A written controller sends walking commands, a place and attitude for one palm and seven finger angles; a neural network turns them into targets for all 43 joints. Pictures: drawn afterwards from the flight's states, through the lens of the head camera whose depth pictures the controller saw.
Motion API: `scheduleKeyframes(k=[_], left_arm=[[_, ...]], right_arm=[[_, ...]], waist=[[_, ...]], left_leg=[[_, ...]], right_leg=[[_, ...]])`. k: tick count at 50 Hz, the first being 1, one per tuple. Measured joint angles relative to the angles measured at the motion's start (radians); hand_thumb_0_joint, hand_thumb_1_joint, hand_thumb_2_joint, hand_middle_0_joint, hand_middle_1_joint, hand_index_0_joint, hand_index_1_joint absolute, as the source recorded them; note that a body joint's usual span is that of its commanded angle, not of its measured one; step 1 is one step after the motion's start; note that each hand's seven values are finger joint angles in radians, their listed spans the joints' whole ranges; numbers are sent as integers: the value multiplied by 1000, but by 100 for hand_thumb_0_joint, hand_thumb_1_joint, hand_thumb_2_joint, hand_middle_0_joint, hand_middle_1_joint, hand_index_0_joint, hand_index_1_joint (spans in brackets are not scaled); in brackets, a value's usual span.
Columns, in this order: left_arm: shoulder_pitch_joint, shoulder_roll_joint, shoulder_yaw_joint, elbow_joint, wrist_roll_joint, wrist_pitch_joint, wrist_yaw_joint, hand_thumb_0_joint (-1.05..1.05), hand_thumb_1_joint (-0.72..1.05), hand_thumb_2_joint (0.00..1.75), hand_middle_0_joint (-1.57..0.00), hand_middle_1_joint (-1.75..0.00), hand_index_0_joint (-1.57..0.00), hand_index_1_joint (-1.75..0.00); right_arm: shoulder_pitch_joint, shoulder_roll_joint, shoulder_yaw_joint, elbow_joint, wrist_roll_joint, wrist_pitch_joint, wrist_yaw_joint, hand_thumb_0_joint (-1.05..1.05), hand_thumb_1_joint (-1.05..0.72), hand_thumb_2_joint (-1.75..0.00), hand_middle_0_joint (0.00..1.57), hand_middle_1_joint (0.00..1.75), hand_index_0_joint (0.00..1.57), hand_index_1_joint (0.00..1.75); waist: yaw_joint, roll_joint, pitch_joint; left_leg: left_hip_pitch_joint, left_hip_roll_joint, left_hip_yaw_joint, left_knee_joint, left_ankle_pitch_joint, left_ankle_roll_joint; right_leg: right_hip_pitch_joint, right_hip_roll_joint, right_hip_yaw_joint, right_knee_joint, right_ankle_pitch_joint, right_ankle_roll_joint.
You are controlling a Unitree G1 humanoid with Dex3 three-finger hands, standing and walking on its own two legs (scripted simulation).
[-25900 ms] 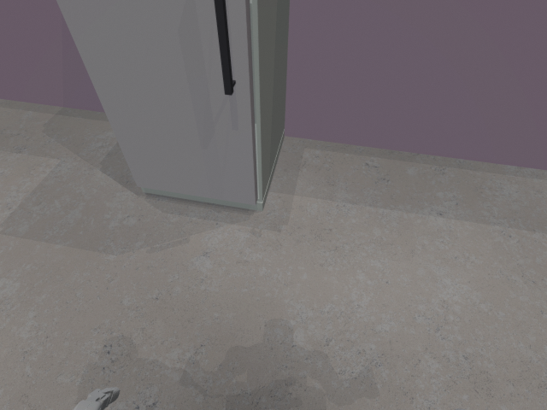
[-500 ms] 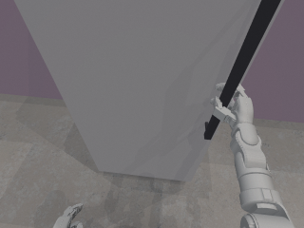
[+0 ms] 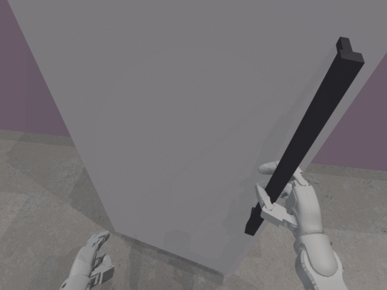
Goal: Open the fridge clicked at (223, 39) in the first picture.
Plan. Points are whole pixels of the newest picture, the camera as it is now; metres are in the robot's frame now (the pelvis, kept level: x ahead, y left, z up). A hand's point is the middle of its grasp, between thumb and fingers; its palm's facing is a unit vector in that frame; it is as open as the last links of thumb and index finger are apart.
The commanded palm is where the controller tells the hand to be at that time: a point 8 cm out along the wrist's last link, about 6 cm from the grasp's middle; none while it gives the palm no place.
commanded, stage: walk backward, drawing the door open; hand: right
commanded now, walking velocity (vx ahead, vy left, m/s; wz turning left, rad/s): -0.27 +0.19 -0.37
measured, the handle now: (281, 168) +0.31 -0.13 +0.14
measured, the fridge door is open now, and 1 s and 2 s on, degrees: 14 46 76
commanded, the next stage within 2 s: stop walking and hold the door back in 1.76 s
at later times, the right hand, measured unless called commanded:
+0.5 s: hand (230, 277) +0.14 -0.03 +0.10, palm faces +0.06 +0.99 -0.12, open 6.2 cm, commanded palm +0.10 -0.08 +0.11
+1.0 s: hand out of the picture +0.03 +0.09 +0.10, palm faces +0.24 +0.96 -0.12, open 6.3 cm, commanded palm -0.02 +0.05 +0.11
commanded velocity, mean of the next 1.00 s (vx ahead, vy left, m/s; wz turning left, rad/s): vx -0.21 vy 0.36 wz -0.68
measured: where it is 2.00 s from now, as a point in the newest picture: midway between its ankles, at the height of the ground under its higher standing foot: outside the picture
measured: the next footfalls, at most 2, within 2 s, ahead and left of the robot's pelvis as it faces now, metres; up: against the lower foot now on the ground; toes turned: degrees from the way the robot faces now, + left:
right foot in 0.62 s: -0.10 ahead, -0.05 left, +0.00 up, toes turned -20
left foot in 0.84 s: -0.05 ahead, +0.30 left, +0.00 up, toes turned -23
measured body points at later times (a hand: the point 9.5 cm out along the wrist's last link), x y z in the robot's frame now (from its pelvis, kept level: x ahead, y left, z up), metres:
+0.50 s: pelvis -0.09 +0.07 +0.00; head -0.08 +0.10 +0.44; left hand +0.10 +0.27 -0.11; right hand +0.13 -0.09 +0.11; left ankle -0.04 +0.10 -0.74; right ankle -0.12 -0.05 -0.68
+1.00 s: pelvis -0.17 +0.24 -0.01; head -0.15 +0.24 +0.44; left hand +0.09 +0.35 -0.11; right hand +0.01 +0.04 +0.11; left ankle -0.09 +0.32 -0.74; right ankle -0.20 +0.12 -0.69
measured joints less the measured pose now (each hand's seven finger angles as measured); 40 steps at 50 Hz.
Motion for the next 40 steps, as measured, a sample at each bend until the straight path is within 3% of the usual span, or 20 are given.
scheduleKeyframes(k=[5,9,12,15,17,20,24,27,30,31,33,36,38,40], left_arm=[[-40,-10,-15,-44,15,26,4,1,91,90,-20,-30,-20,-30],[-44,-44,-28,-73,35,20,-11,1,91,90,-20,-30,-20,-30],[-44,-62,-45,-63,44,19,-22,1,90,90,-20,-30,-20,-30],[-41,-61,-46,-46,40,20,-27,1,90,90,-20,-30,-20,-30],[-28,-59,-36,-34,30,14,-21,1,90,90,-20,-30,-20,-30],[0,-53,-19,-7,20,-9,-2,1,90,90,-20,-30,-20,-30],[20,-43,-7,32,32,-40,13,1,90,90,-20,-30,-20,-30],[28,-37,-3,45,36,-58,16,1,90,90,-20,-30,-20,-30],[35,-32,-4,34,39,-82,13,1,90,90,-20,-30,-20,-30],[33,-31,-4,24,41,-93,11,1,90,90,-20,-30,-20,-30],[18,-52,-4,23,56,-101,3,1,90,90,-20,-30,-20,-30],[18,-70,-16,46,63,-96,-21,1,91,90,-20,-30,-20,-30],[16,-70,-19,61,57,-99,-35,1,90,90,-20,-30,-20,-30],[13,-73,-17,75,46,-114,-43,1,90,90,-20,-30,-20,-30]], right_arm=[[58,25,51,-23,-18,4,-25,-1,-62,-76,39,137,38,138],[83,25,58,-61,-27,17,-46,-2,-61,-76,39,137,39,139],[96,40,48,-67,-34,17,-60,-2,-61,-77,40,136,37,140],[100,64,37,-56,-32,12,-69,-2,-62,-76,39,135,35,140],[90,74,38,-50,-35,10,-65,-2,-63,-75,38,134,34,140],[61,83,56,-35,-50,-5,-48,-2,-63,-74,38,135,34,140],[41,91,92,-36,-66,-25,-36,-1,-64,-73,39,136,34,140],[28,86,126,-50,-75,-33,-32,0,-64,-73,40,137,34,139],[16,79,165,-84,-78,-30,-32,1,-65,-74,41,138,32,138],[11,73,173,-99,-76,-36,-34,1,-65,-74,42,138,31,137],[-6,46,177,-100,-78,-61,-39,0,-65,-75,43,139,30,137],[-9,24,184,-92,-95,-52,-28,-1,-64,-73,44,139,31,137],[-8,25,196,-90,-96,-42,-23,-1,-64,-73,43,138,32,137],[0,37,204,-93,-93,-43,-24,0,-64,-73,42,136,34,138]], waist=[[3,-14,9],[18,-1,5],[15,1,10],[17,-40,22],[19,-52,32],[12,-30,44],[16,6,64],[34,19,78],[49,23,86],[56,25,90],[64,55,124],[80,41,139],[72,6,144],[52,-17,140]], left_leg=[[-41,17,5,95,65,-27],[-77,19,-15,118,26,-35],[-64,23,-8,73,0,-5],[-60,-2,23,27,46,44],[-64,-11,52,7,70,61],[-82,2,92,12,84,82],[-100,15,142,27,98,107],[-116,18,193,41,105,120],[-157,14,239,87,101,131],[-193,13,241,141,75,100],[-272,0,135,351,-10,-8],[-318,-22,11,572,-21,-47],[-281,-20,-35,516,-28,-53],[-193,-2,-68,319,-41,-51]], right_leg=[[39,13,-1,-61,50,-4],[56,32,15,-118,19,5],[39,37,25,-111,45,19],[6,13,52,-93,71,34],[-48,1,59,-19,60,27],[-152,21,58,214,-79,17],[-210,12,8,390,-124,29],[-180,-16,-28,347,-118,31],[-93,-39,-43,150,-57,19],[-83,-43,-32,89,30,11],[-99,-31,-26,113,44,16],[-100,-38,38,56,75,42],[-111,-63,88,6,125,62],[-128,-84,127,-36,169,86]])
